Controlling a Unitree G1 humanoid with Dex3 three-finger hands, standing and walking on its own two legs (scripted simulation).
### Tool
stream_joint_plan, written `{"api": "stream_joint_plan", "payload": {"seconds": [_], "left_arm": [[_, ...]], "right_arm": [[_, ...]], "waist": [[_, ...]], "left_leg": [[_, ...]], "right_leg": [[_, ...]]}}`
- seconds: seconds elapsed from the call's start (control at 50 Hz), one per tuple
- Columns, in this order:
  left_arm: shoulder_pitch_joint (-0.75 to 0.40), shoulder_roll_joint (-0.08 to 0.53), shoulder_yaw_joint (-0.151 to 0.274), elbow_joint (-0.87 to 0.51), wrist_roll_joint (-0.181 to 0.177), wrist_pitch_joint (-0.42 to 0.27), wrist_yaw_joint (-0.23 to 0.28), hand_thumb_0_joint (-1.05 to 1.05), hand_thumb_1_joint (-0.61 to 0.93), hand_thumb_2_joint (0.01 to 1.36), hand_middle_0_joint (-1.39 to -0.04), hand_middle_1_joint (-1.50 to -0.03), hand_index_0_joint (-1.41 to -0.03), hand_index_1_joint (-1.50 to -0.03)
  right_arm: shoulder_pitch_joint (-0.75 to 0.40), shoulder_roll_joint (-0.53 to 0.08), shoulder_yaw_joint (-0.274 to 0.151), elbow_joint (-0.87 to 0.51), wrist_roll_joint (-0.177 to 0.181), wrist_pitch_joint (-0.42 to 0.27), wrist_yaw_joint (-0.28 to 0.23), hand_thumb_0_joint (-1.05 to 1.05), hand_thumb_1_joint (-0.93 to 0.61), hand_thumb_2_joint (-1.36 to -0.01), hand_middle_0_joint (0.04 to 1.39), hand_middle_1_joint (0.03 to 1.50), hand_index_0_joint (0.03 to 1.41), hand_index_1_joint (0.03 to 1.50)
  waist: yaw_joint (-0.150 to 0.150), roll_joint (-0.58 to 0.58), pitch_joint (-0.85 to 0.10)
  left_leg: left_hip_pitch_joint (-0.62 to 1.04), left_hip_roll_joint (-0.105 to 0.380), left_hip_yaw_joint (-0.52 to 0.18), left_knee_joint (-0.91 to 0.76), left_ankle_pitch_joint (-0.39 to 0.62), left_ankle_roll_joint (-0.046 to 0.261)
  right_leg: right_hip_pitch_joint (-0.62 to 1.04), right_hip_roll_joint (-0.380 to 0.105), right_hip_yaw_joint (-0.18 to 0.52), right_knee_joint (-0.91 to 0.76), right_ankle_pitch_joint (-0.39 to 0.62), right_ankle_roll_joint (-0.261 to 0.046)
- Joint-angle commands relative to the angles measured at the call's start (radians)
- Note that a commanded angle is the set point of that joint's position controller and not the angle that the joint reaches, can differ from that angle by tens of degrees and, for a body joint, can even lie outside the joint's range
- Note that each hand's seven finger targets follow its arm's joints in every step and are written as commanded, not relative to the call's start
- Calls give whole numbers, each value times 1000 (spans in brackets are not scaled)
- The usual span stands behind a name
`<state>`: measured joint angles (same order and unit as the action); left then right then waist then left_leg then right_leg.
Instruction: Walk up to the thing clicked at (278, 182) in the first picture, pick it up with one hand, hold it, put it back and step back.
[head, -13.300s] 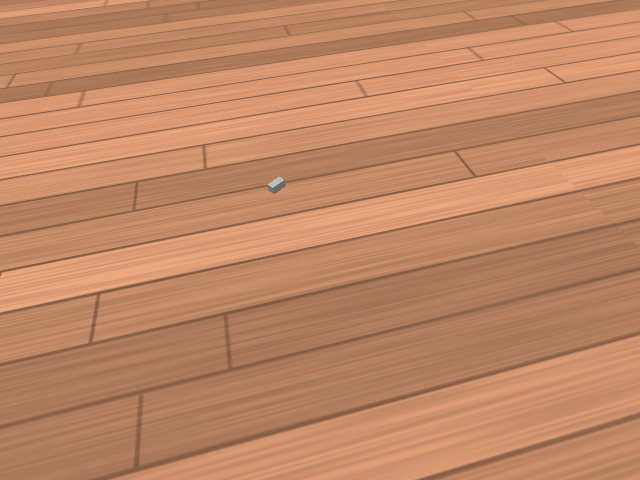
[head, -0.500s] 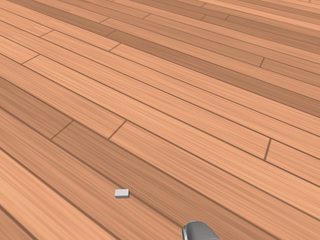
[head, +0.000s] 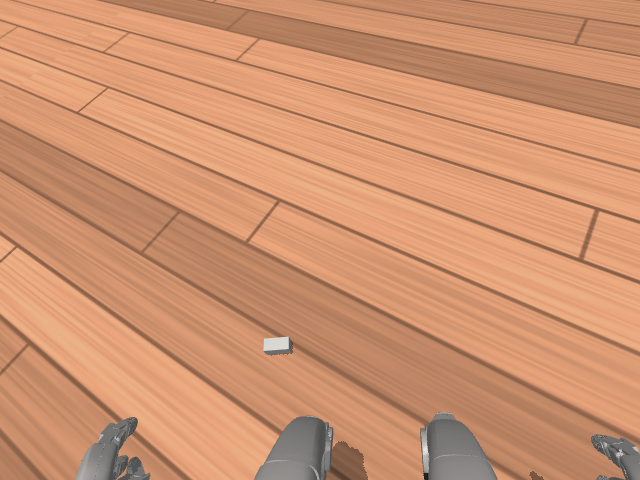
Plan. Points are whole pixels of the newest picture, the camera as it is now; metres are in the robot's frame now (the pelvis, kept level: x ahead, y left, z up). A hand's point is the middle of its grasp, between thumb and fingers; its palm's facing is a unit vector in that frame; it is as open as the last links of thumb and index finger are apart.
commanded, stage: walk up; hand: left
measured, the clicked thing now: (277, 345) +0.51 +0.25 -0.71
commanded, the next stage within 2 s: stand in 1.72 s
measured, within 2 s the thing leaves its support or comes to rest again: neither
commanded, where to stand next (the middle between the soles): +0.12 +0.01 m, yaw -1 degrees
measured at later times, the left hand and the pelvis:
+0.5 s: hand out of the picture +0.02 +0.28 -0.14, palm faces -0.05 -0.92 -0.38, open 7.4 cm; pelvis -0.01 -0.01 +0.01, yaw -1 degrees
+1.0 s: hand out of the picture +0.06 +0.30 -0.07, palm faces +0.02 -0.81 -0.58, open 7.4 cm; pelvis +0.00 -0.01 +0.03, yaw +2 degrees
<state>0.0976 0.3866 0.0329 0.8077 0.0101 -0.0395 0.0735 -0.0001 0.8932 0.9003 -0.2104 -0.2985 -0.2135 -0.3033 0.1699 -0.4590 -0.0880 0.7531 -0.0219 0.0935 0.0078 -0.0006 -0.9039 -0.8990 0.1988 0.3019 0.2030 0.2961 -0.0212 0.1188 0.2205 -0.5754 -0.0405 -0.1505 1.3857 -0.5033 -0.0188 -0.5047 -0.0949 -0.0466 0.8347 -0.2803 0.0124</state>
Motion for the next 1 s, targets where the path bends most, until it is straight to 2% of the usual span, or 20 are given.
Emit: {"api": "stream_joint_plan", "payload": {"seconds": [0.0,0.04,0.08,0.1,0.12,0.14,0.18,0.26,0.38,0.44,0.46,0.48,0.5,0.52,0.56,0.62,0.68,0.74,0.92,0.98], "left_arm": [[79,352,122,-43,26,-5,33,0,900,900,-200,-300,-200,-300],[-12,362,123,-62,32,8,10,0,900,900,-200,-300,-200,-300],[4,279,96,-40,17,33,-5,0,900,900,-200,-300,-200,-300],[17,189,66,-47,5,36,-6,0,900,900,-200,-300,-200,-300],[-77,232,78,-57,5,28,6,0,900,900,-200,-300,-200,-300],[-134,293,86,-32,14,18,4,0,900,900,-200,-300,-200,-300],[24,262,88,53,-10,25,-24,0,900,900,-200,-300,-200,-300],[88,270,103,72,18,38,-72,0,900,900,-200,-300,-200,-300],[31,289,117,8,38,30,-123,0,900,900,-200,-300,-200,-300],[148,259,113,33,15,3,-124,0,900,900,-200,-300,-200,-300],[285,240,115,78,10,-8,-115,0,900,900,-200,-300,-200,-300],[429,278,133,128,16,-24,-98,0,900,900,-200,-300,-200,-300],[485,433,164,119,25,-38,-77,0,900,900,-200,-300,-200,-300],[380,459,146,79,23,-39,-81,0,900,900,-200,-300,-200,-300],[311,381,129,55,-4,-53,-68,0,900,900,-200,-300,-200,-300],[275,311,106,68,-4,-80,-41,0,900,900,-200,-300,-200,-300],[234,301,94,42,-11,-75,-2,0,900,900,-200,-300,-200,-300],[222,292,93,18,-16,-60,23,0,900,900,-200,-300,-200,-300],[295,298,107,3,0,-36,22,0,900,900,-200,-300,-200,-300],[218,307,97,-33,4,-31,3,0,900,900,-200,-300,-200,-300]], "right_arm": [[99,-186,-71,-47,-1,-18,11,0,-900,-900,200,300,200,300],[171,-188,-73,9,7,-34,25,0,-900,-900,200,300,200,300],[257,-193,-82,84,-7,-57,23,0,-900,-900,200,300,200,300],[260,-249,-81,75,-23,-69,13,0,-900,-900,200,300,200,300],[145,-387,-93,30,-1,-75,5,0,-900,-900,200,300,200,300],[33,-363,-82,22,1,-91,-9,0,-900,-900,200,300,200,300],[-44,-270,-46,32,-10,-121,-30,0,-900,-900,200,300,200,300],[36,-268,-57,75,-10,-155,-39,0,-900,-900,200,300,200,300],[221,-307,-75,108,-8,-184,-53,0,-900,-900,200,300,200,300],[138,-285,-63,73,-8,-176,-33,0,-900,-900,200,300,200,300],[47,-263,-51,52,-7,-163,-24,0,-900,-900,200,300,200,300],[28,-173,-25,40,-8,-148,-19,0,-900,-900,200,300,200,300],[4,-66,8,-15,8,-144,-24,0,-900,-900,200,300,200,300],[-83,-163,-22,-25,3,-136,-40,0,-900,-900,200,300,200,300],[52,-198,-25,66,26,-141,-30,0,-900,-900,200,300,200,300],[147,-154,-23,115,22,-113,-16,0,-900,-900,200,300,200,300],[161,-130,-31,81,6,-59,-5,0,-900,-900,200,300,200,300],[113,-138,-35,41,2,-31,3,0,-900,-900,200,300,200,300],[-51,-140,-32,-24,-2,-37,6,0,-900,-900,200,300,200,300],[-26,-123,-27,2,11,-64,10,0,-900,-900,200,300,200,300]], "waist": [[46,-418,-309],[14,-456,-302],[-40,-218,-266],[-57,51,-219],[-78,121,-140],[-47,-44,-54],[41,-132,-110],[14,-9,-187],[-48,70,-165],[21,154,-193],[109,144,-213],[176,-41,-214],[197,-411,-163],[161,-236,-73],[73,-29,-59],[22,-95,-95],[-9,-166,-114],[4,-203,-159],[104,-336,-213],[72,-387,-252]], "left_leg": [[37,80,55,-281,-68,2],[217,51,172,-507,-94,21],[447,-2,162,-703,43,34],[364,165,-199,-925,-229,114],[135,419,-655,-1114,-357,285],[24,447,-677,-1120,-306,322],[154,297,-349,-959,-106,211],[323,299,-280,-943,-140,224],[525,370,-325,-934,10,290],[410,299,-138,-853,221,243],[264,237,-22,-738,275,194],[67,139,84,-440,241,133],[-259,-26,139,-156,-19,58],[-314,19,-11,-146,-119,50],[-246,54,-63,-156,48,59],[-68,63,-43,-255,166,41],[1,13,-34,-244,204,25],[10,-22,-48,-231,218,17],[-57,19,20,-409,79,13],[118,48,134,-619,69,25]], "right_leg": [[232,-240,266,-289,11,-258],[89,-196,214,-302,-237,-216],[-174,-79,104,-28,-450,-122],[-303,35,28,256,-425,-74],[-331,104,136,317,-406,-35],[-254,49,229,371,-305,-36],[-206,76,237,381,-146,-38],[-147,54,149,255,-167,-19],[-225,34,104,133,-321,-24],[18,65,14,-67,-276,-44],[248,104,-59,-218,-150,-50],[472,103,15,-314,-122,-25],[497,-189,624,-530,-367,-86],[366,-363,904,-634,-423,-220],[424,-263,601,-526,-100,-129],[348,-178,322,-437,454,-49],[306,-185,200,-373,841,-48],[326,-184,163,-350,860,-53],[529,-223,207,-255,713,-209],[438,-199,164,-211,642,-210]]}}
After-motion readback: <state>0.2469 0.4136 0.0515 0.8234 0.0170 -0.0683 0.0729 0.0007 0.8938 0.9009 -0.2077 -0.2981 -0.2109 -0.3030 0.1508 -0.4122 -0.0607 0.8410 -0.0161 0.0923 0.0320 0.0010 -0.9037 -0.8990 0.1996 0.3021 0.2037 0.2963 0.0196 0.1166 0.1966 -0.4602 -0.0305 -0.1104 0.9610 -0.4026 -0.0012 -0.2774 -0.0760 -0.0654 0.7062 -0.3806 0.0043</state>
